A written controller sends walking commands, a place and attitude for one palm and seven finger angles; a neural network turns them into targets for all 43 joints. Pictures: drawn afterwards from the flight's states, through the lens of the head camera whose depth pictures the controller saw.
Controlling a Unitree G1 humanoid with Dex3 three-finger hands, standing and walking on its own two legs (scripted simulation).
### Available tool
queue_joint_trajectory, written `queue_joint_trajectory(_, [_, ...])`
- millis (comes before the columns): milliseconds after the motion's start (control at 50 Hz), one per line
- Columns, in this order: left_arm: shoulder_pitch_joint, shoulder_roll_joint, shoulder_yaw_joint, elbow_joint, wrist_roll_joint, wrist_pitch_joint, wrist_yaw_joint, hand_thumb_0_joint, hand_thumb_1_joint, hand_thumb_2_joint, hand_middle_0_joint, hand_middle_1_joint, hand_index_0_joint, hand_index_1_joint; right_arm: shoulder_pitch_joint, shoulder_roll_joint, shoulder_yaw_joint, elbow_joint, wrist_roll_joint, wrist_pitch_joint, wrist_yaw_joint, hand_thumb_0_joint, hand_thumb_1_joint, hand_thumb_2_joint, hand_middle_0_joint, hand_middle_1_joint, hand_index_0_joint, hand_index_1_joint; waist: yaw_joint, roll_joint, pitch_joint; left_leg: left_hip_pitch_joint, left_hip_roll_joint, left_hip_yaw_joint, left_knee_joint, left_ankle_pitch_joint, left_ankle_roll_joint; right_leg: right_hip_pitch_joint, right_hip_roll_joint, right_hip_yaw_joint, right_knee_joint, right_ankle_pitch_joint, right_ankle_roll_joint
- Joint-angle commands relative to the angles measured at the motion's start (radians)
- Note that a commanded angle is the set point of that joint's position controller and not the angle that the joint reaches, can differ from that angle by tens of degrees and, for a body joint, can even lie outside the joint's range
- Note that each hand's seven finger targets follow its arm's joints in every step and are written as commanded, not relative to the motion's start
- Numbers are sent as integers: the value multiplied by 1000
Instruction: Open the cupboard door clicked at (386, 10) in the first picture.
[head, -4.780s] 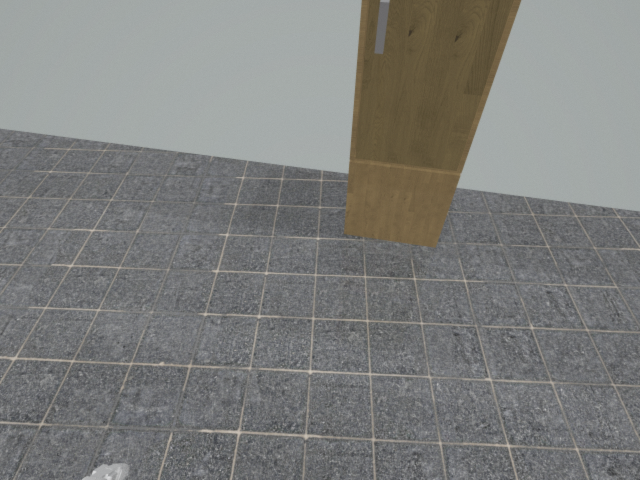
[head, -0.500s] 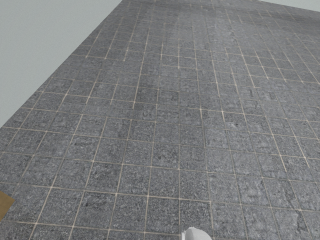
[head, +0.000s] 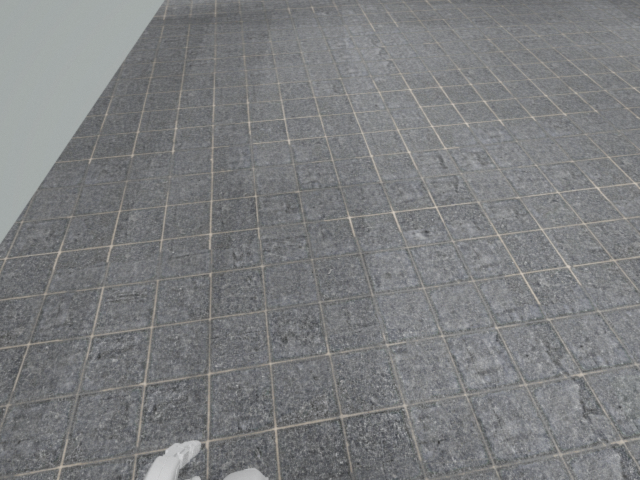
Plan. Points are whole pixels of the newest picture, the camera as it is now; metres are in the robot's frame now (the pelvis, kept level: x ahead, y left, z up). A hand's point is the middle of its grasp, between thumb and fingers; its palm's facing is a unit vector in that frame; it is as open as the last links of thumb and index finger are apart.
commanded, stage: turn to face it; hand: left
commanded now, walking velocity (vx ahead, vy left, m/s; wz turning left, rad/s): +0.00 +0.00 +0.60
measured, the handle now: out of the picture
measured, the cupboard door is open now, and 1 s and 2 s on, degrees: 0 0 0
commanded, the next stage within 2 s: none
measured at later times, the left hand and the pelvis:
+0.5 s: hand out of the picture +0.03 +0.24 -0.16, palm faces +0.28 -0.92 -0.27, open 7.4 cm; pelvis +0.01 +0.01 +0.01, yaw +15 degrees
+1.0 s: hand out of the picture -0.08 +0.14 -0.15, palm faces +0.58 -0.78 -0.25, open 7.4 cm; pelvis -0.01 -0.05 +0.01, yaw +36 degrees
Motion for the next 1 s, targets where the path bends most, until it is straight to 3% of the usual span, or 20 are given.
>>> queue_joint_trajectory(0, [73, 201, 66, -36, 0, -6, 20, 0, 900, 900, -200, -300, -200, -300, 16, -54, -14, -46, -2, -11, 15, 0, -900, -900, 200, 300, 200, 300, 63, -179, -22, 64, -22, 55, -134, 36, 1, 17, -284, 89, -124, 480, -111])
queue_joint_trajectory(40, [74, 196, 74, -47, -6, 0, 22, 0, 900, 900, -200, -300, -200, -300, 45, -62, -21, -46, -6, -15, 19, 0, -900, -900, 200, 300, 200, 300, 46, -131, -34, 151, -24, 70, -278, 155, 11, -5, -275, 49, -40, 409, -63])
queue_joint_trajectory(60, [81, 181, 75, -52, -10, 7, 20, 0, 900, 900, -200, -300, -200, -300, 84, -90, -30, -43, -8, -18, 22, 0, -900, -900, 200, 300, 200, 300, 27, -40, -51, 238, 8, 19, -367, 323, 36, -67, -244, 12, 59, 296, -16])
queue_joint_trajectory(80, [120, 128, 73, -71, -16, 15, 17, 0, 900, 900, -200, -300, -200, -300, 111, -167, -47, -57, -15, -25, 21, 0, -900, -900, 200, 300, 200, 300, 26, 207, -65, 296, 184, -258, -459, 578, 134, -208, -127, -39, 230, -4, 58])
queue_joint_trajectory(100, [74, 105, 58, -105, -15, 17, 17, 0, 900, 900, -200, -300, -200, -300, 149, -216, -56, -60, -18, -27, 14, 0, -900, -900, 200, 300, 200, 300, -1, 323, -55, 272, 326, -462, -581, 696, 253, -278, -48, -10, 469, -360, 93])
queue_joint_trajectory(120, [50, 112, 66, -104, -7, 22, 22, 0, 900, 900, -200, -300, -200, -300, 158, -215, -62, -46, -19, -32, 0, 0, -900, -900, 200, 300, 200, 300, -11, 268, -106, 284, 311, -487, -601, 595, 266, -311, -53, 96, 601, -338, 79])
queue_joint_trajectory(180, [44, 113, 81, -90, -5, 14, 4, 0, 900, 900, -200, -300, -200, -300, 29, -162, -51, -94, -18, -40, -4, 0, -900, -900, 200, 300, 200, 300, 37, 104, -99, 263, 195, -327, -586, 442, 223, -349, -82, 135, 654, -136, 86])
queue_joint_trajectory(220, [67, 114, 83, -73, -6, 16, -2, 0, 900, 900, -200, -300, -200, -300, 12, -162, -51, -105, -13, -46, -5, 0, -900, -900, 200, 300, 200, 300, 40, 87, -135, 288, 154, -269, -582, 475, 209, -320, -79, 128, 607, -100, 97])
queue_joint_trajectory(440, [46, 137, 83, -106, -12, 23, 4, 0, 900, 900, -200, -300, -200, -300, 8, -220, -84, -120, -15, -22, 10, 0, -900, -900, 200, 300, 200, 300, 9, 132, -140, 299, 120, -399, -585, 333, 232, -260, -38, 129, 365, -142, 111])
queue_joint_trajectory(520, [104, 143, 79, -112, -18, 21, 8, 0, 900, 900, -200, -300, -200, -300, -39, -235, -92, -144, -18, -8, 17, 0, -900, -900, 200, 300, 200, 300, 33, 152, -134, 194, 81, -455, -577, 289, 214, -106, 3, 117, 173, -134, 89])
queue_joint_trajectory(560, [210, 167, 86, -92, -19, 18, 11, 0, 900, 900, -200, -300, -200, -300, -92, -231, -96, -169, -13, 1, 22, 0, -900, -900, 200, 300, 200, 300, 86, 142, -140, 57, 28, -430, -553, 165, 161, 86, 10, 95, -30, -16, 73])
queue_joint_trajectory(580, [261, 209, 98, -86, -11, 12, 16, 0, 900, 900, -200, -300, -200, -300, -107, -192, -94, -182, -8, 7, 26, 0, -900, -900, 200, 300, 200, 300, 113, 28, -122, -95, -46, -366, -441, 36, 105, 215, -76, 165, -194, -31, 40])
queue_joint_trajectory(600, [252, 321, 115, -110, 11, 1, 24, 0, 900, 900, -200, -300, -200, -300, -86, -115, -81, -204, -1, 8, 29, 0, -900, -900, 200, 300, 200, 300, 116, -300, -97, -280, -190, -158, -129, -105, 15, 247, -384, 529, -379, -245, -66])
queue_joint_trajectory(620, [154, 331, 96, -145, -1, 12, 25, 0, 900, 900, -200, -300, -200, -300, -104, -153, -89, -213, -19, 6, 28, 0, -900, -900, 200, 300, 200, 300, 92, -277, -35, -236, -158, -138, 93, -149, 17, 11, -494, 535, -395, -238, -109])
queue_joint_trajectory(640, [82, 293, 100, -164, -4, 2, 26, 0, 900, 900, -200, -300, -200, -300, -100, -169, -92, -198, -22, 18, 33, 0, -900, -900, 200, 300, 200, 300, 59, -277, -5, -194, -126, -154, 206, -99, 24, -94, -436, 497, -400, -238, -92])
queue_joint_trajectory(680, [10, 218, 71, -170, -6, -8, 18, 0, 900, 900, -200, -300, -200, -300, -60, -158, -88, -149, -22, 25, 46, 0, -900, -900, 200, 300, 200, 300, 12, -197, 68, -175, -96, -113, 331, 31, 7, -134, -306, 267, -330, -32, -44])
queue_joint_trajectory(700, [4, 195, 67, -170, -4, -13, 18, 0, 900, 900, -200, -300, -200, -300, -28, -150, -84, -137, -19, 24, 49, 0, -900, -900, 200, 300, 200, 300, -1, -178, 47, -175, -88, -92, 340, 63, -3, -85, -281, 200, -289, 93, -42])
queue_joint_trajectory(720, [36, 192, 64, -163, -4, -18, 17, 0, 900, 900, -200, -300, -200, -300, -33, -141, -79, -133, -17, 22, 50, 0, -900, -900, 200, 300, 200, 300, 14, -187, 30, -177, -84, -75, 338, 79, -14, -32, -271, 156, -259, 192, -44])
queue_joint_trajectory(840, [205, 225, 70, -108, 0, -17, 18, 0, 900, 900, -200, -300, -200, -300, -152, -135, -63, -155, -12, 27, 47, 0, -900, -900, 200, 300, 200, 300, 92, -196, -32, -175, -61, -28, 200, 4, -39, 164, -328, 104, -193, 441, -81])
queue_joint_trajectory(980, [220, 278, 92, -83, 9, -3, 15, 0, 900, 900, -200, -300, -200, -300, -194, -113, -39, -170, 0, 5, 47, 0, -900, -900, 200, 300, 200, 300, 115, -267, -101, 5, -71, 63, -155, -58, -3, 202, -369, 31, -95, 585, -86])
